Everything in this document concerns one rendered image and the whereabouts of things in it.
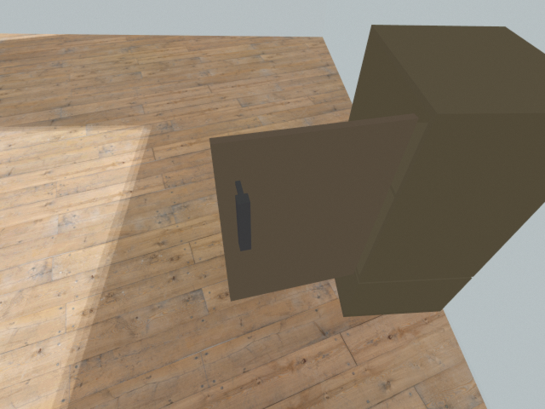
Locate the handle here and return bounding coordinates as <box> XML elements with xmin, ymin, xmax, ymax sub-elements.
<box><xmin>235</xmin><ymin>181</ymin><xmax>251</xmax><ymax>251</ymax></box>

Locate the cupboard door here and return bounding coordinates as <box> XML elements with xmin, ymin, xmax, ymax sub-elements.
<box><xmin>209</xmin><ymin>113</ymin><xmax>419</xmax><ymax>301</ymax></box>

